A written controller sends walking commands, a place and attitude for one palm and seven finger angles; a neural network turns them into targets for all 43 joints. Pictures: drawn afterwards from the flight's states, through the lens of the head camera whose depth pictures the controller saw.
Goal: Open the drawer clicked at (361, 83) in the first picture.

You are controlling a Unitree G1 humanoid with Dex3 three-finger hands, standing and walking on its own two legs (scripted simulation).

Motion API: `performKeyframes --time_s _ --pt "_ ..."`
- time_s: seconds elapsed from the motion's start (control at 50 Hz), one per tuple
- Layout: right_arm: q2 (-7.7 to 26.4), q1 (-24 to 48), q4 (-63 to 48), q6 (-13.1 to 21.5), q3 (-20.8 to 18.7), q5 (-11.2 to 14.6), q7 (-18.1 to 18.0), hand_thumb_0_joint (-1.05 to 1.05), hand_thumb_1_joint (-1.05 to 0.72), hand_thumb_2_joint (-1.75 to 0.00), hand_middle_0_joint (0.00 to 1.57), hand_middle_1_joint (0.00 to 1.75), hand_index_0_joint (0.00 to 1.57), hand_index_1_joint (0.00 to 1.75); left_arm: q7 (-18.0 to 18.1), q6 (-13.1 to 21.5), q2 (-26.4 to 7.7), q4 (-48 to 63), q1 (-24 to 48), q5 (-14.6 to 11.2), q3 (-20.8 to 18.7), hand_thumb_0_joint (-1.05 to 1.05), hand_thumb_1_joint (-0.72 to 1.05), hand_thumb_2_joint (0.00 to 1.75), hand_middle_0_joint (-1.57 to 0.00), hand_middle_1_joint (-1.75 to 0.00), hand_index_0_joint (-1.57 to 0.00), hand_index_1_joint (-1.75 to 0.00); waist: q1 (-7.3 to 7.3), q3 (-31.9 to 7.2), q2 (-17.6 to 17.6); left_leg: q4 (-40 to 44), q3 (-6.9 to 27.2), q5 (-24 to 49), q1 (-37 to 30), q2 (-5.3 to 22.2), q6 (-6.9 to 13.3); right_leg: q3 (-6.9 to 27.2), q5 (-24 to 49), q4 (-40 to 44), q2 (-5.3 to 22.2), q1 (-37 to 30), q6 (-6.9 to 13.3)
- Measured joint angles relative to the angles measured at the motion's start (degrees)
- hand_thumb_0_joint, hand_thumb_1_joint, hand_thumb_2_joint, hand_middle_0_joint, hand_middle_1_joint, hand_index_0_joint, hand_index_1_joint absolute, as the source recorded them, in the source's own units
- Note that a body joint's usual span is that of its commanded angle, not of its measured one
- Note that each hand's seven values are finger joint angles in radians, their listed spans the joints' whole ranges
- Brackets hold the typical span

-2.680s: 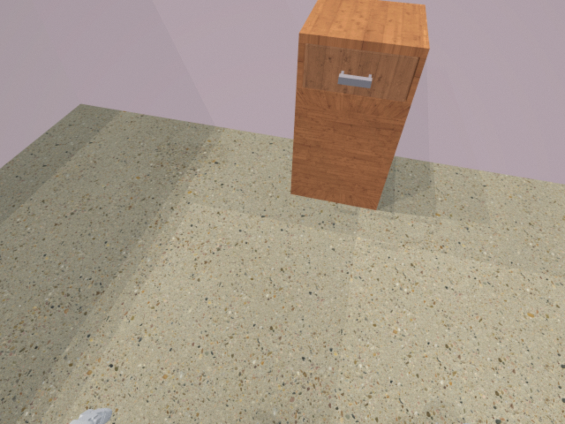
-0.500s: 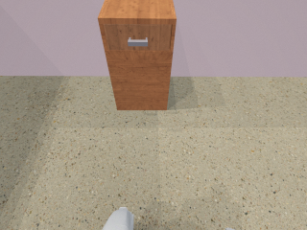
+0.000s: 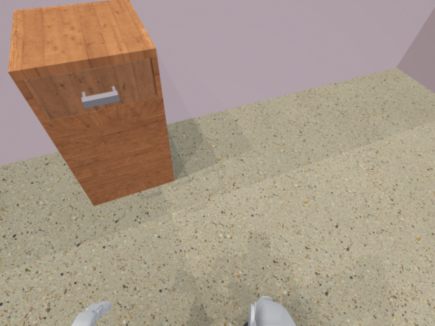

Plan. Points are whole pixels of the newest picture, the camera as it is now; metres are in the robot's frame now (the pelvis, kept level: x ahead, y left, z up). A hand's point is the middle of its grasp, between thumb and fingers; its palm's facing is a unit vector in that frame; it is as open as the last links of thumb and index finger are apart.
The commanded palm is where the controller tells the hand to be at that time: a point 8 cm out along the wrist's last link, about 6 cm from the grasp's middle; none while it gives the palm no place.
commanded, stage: walk to a spot facing it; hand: left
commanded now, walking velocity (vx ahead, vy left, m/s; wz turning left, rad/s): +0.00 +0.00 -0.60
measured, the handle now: (100, 95) +0.81 +0.43 -0.10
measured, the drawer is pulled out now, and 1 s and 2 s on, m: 0.00 0.00 0.00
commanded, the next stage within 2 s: turn to face it in 1.92 s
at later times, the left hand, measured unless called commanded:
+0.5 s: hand (143, 283) +0.23 +0.17 -0.18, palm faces -0.22 -0.96 -0.19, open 7.4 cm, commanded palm none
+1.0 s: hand (163, 257) +0.29 +0.14 -0.17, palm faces -0.56 -0.80 -0.22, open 7.4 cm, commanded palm none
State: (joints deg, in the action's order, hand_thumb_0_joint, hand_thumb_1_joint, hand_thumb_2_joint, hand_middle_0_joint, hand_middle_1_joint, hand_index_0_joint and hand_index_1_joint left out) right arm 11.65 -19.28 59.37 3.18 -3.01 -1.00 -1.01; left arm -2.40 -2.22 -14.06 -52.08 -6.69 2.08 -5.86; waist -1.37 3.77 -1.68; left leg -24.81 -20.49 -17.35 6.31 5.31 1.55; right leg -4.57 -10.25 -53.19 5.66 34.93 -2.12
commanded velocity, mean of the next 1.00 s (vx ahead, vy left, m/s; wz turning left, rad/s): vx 0.00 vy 0.00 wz -0.60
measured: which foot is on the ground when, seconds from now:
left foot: down 0.00-0.16, up 0.18-0.50, down 0.52-1.00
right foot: up 0.00-0.14, down 0.16-0.54, up 0.56-1.00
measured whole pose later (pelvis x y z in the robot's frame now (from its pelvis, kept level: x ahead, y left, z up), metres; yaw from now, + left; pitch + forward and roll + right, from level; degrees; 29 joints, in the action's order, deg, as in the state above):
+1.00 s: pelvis +0.10 +0.02 -0.01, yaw -36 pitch +0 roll +0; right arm 11.6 -14.2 54.7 -1.1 -3.8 -1.2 0.0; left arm -1.7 -4.0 -12.5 -52.5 -9.5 1.3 -5.0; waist -1.2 5.1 0.6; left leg -34.4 -22.1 -19.1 13.0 11.6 -0.8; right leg -5.7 -21.6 -40.4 2.7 18.8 -2.5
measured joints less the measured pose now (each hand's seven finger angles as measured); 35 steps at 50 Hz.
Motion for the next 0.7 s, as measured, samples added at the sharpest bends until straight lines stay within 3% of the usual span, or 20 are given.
performKeyframes --time_s 0.1,0.14,0.16,0.2,0.26,0.38,0.48,0.52,0.56,0.6,0.66,0.7 --pt "0.2 -2.7 0.7 -1.5 -0.1 -0.3 0.3 0.01 -0.91 -0.90 0.20 0.30 0.20 0.29 -0.1 -0.2 1.3 0.8 3.4 -0.2 1.1 0.01 0.91 0.90 -0.19 -0.30 -0.19 -0.30 -2.24 1.7 1.0 -4.8 -3.2 -5.6 -2.0 2.1 -2.0 -1.8 -3.0 10.3 -1.9 -5.4 1.5" --pt "0.1 -4.0 0.6 -2.1 0.0 -0.2 0.6 0.01 -0.91 -0.90 0.20 0.30 0.20 0.29 -0.2 0.7 1.7 1.4 3.9 -0.2 1.9 0.01 0.91 0.90 -0.20 -0.30 -0.19 -0.30 -2.69 1.9 1.7 -11.1 -3.5 -9.0 -0.9 4.3 -3.2 -3.0 -1.6 16.0 -3.3 -9.9 2.7" --pt "-0.2 -4.6 0.4 -2.6 0.1 0.1 0.9 0.01 -0.91 -0.90 0.20 0.30 0.20 0.29 0.0 1.6 1.5 1.8 3.9 -0.2 2.2 0.01 0.91 0.90 -0.20 -0.30 -0.19 -0.30 -2.62 1.7 1.4 -17.8 -2.2 -9.7 1.8 5.5 -3.6 -2.7 -0.2 17.2 -3.6 -11.1 4.2" --pt "-0.1 -2.8 0.1 -4.0 0.4 0.5 0.7 0.01 -0.91 -0.90 0.20 0.30 0.20 0.29 0.7 2.9 2.1 2.0 4.3 -1.0 2.7 0.01 0.91 0.89 -0.20 -0.30 -0.19 -0.30 -2.35 3.1 2.3 -34.5 6.1 -13.6 9.4 5.5 -4.9 -2.3 -3.4 13.5 -4.9 -10.1 5.9" --pt "-0.3 1.3 -1.4 -5.4 0.5 0.5 0.3 0.01 -0.91 -0.90 0.20 0.30 0.20 0.29 1.9 2.1 2.9 1.7 2.8 -1.5 3.1 0.00 0.91 0.89 -0.20 -0.30 -0.20 -0.30 -1.91 3.6 2.5 -45.8 13.8 -11.6 17.4 3.8 -6.0 -0.6 -4.0 15.2 -6.5 -12.1 5.8" --pt "-0.8 7.9 -6.6 -5.3 0.8 0.1 0.3 0.01 -0.91 -0.90 0.20 0.30 0.20 0.29 2.3 0.1 3.4 -0.3 -0.5 -0.8 3.1 0.01 0.90 0.89 -0.20 -0.30 -0.20 -0.30 -0.84 0.9 2.0 -36.7 17.1 -5.9 23.1 2.7 -6.7 3.4 -1.1 20.8 -7.7 -13.9 4.8" --pt "-1.1 10.7 -9.0 -4.5 1.0 0.5 0.4 0.01 -0.91 -0.90 0.20 0.30 0.20 0.29 1.9 -0.6 2.5 0.2 -2.7 -0.6 2.2 0.01 0.90 0.89 -0.21 -0.30 -0.20 -0.30 1.73 -0.6 0.6 -21.7 16.9 -5.5 18.3 -0.4 -5.9 7.0 -1.2 20.6 -8.1 -13.2 3.1" --pt "-1.0 10.9 -9.7 -3.9 1.2 0.7 0.2 0.01 -0.91 -0.90 0.20 0.30 0.20 0.29 1.9 -1.0 1.9 0.6 -3.7 -0.9 1.7 0.01 0.90 0.89 -0.21 -0.30 -0.20 -0.30 2.32 -1.3 0.1 -12.7 16.2 -1.8 14.1 -1.6 -5.2 8.2 -1.9 19.1 -8.6 -12.4 2.1" --pt "-1.7 10.8 -10.0 -3.4 1.5 0.4 0.1 0.00 -0.91 -0.90 0.20 0.30 0.20 0.29 1.9 -1.6 0.7 0.5 -4.3 -1.1 1.0 0.01 0.90 0.89 -0.20 -0.30 -0.20 -0.30 2.75 -1.3 -1.8 -11.8 14.5 0.5 13.2 -2.2 -2.0 9.3 -8.5 13.5 -8.4 -10.5 1.6" --pt "-2.0 10.3 -10.1 -3.4 1.9 0.1 0.1 0.00 -0.90 -0.90 0.20 0.30 0.20 0.29 1.5 -2.1 0.1 0.0 -5.1 -0.7 0.3 0.01 0.91 0.89 -0.20 -0.30 -0.20 -0.30 2.99 -1.4 -1.8 -11.0 13.0 -0.1 11.9 -1.5 -0.3 8.1 -13.7 2.2 -8.6 -7.3 0.5" --pt "-2.3 9.5 -9.7 -3.4 2.2 -0.1 -0.1 0.01 -0.90 -0.90 0.20 0.30 0.20 0.29 0.7 -2.1 -0.8 -0.5 -6.2 -0.5 -0.5 0.01 0.91 0.89 -0.20 -0.30 -0.20 -0.30 3.34 -1.3 -1.8 -6.9 10.8 1.0 9.0 -0.8 0.2 6.1 -11.8 -11.0 -7.2 -4.3 -0.9" --pt "-2.4 9.1 -9.2 -3.3 2.1 0.0 -0.2 0.01 -0.90 -0.90 0.20 0.30 0.20 0.29 0.6 -2.1 -1.0 -0.8 -7.0 -0.6 -0.7 0.01 0.91 0.89 -0.20 -0.30 -0.19 -0.30 3.45 -1.2 -1.4 -4.7 9.4 1.8 7.5 -0.3 0.4 5.2 -10.8 -14.6 -6.0 -4.0 -1.8"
